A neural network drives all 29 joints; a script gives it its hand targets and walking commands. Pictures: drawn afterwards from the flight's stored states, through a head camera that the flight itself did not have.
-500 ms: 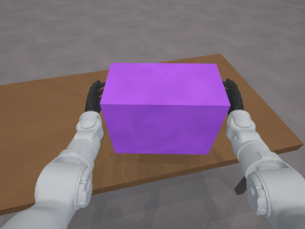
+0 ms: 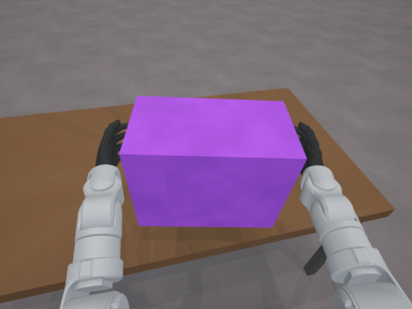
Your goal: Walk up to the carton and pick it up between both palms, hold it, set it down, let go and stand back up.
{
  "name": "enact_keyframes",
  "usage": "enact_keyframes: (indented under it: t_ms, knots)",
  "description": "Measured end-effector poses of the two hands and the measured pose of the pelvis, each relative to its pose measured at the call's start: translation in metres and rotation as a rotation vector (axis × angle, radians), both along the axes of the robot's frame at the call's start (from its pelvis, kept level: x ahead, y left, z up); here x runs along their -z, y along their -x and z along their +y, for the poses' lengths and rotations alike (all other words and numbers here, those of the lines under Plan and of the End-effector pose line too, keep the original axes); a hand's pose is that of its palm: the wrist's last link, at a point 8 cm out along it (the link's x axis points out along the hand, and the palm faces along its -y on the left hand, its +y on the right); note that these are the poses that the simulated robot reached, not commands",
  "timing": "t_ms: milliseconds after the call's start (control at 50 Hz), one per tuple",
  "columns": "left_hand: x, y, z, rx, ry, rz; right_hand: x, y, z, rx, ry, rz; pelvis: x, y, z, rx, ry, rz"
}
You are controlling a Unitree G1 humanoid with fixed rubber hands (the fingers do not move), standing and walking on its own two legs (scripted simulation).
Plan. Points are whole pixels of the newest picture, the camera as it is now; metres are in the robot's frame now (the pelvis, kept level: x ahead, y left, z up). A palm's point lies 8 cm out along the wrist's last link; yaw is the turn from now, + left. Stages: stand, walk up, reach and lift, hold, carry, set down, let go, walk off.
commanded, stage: reach and lift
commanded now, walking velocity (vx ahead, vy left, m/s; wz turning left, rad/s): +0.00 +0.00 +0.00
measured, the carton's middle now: (208, 165) +0.40 +0.00 +0.08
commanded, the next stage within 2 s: hold in 0.92 s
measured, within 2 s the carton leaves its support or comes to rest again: neither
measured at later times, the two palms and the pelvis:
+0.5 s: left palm (101, 160) +0.34 +0.19 +0.16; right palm (321, 158) +0.34 -0.19 +0.16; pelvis -0.02 +0.00 +0.00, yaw +0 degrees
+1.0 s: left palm (97, 159) +0.34 +0.20 +0.17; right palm (320, 155) +0.34 -0.19 +0.17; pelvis -0.01 +0.00 +0.00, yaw +0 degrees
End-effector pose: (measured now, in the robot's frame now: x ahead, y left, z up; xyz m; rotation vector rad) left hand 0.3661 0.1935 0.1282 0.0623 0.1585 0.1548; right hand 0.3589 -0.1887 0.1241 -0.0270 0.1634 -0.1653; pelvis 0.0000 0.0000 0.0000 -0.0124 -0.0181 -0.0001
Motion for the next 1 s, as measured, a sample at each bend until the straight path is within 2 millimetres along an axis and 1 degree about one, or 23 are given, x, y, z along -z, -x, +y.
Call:
enact_keyframes:
  t_ms: [100,200,280,380,480,600,820,1000]
  knots:
    - [-0.015,0.012,0.008,-0.011,-0.012,-0.018,-0.008,0.006,0.009,-0.014,-0.01,-0.025,0.0,0.002,0.0,-0.008,-0.001,-0.03]
    - [-0.023,0.019,0.013,-0.019,-0.012,-0.01,-0.016,0.012,0.015,-0.014,-0.012,-0.033,0.001,0.007,0.0,-0.015,-0.003,-0.059]
    - [-0.026,0.021,0.013,-0.017,-0.011,0.007,-0.023,0.015,0.015,-0.007,-0.008,-0.046,0.001,0.011,0.0,-0.014,-0.005,-0.066]
    - [-0.03,0.021,0.008,0.002,-0.027,0.021,-0.034,0.017,0.008,0.004,-0.003,-0.076,0.001,0.015,0.001,-0.01,-0.005,-0.08]
    - [-0.03,0.023,0.0,0.019,-0.026,0.03,-0.036,0.021,0.0,0.012,-0.004,-0.082,0.001,0.017,0.0,-0.001,-0.007,-0.089]
    - [-0.032,0.025,-0.003,0.023,-0.023,0.026,-0.04,0.025,-0.004,0.016,-0.002,-0.097,0.001,0.018,-0.001,0.004,-0.009,-0.098]
    - [-0.034,0.024,0.001,0.009,-0.033,0.041,-0.04,0.02,0.0,0.002,-0.008,-0.091,0.001,0.017,-0.001,0.004,-0.011,-0.091]
    - [-0.037,0.028,0.003,0.002,-0.026,0.022,-0.044,0.022,0.003,-0.006,-0.007,-0.11,0.001,0.014,0.0,-0.001,-0.008,-0.102]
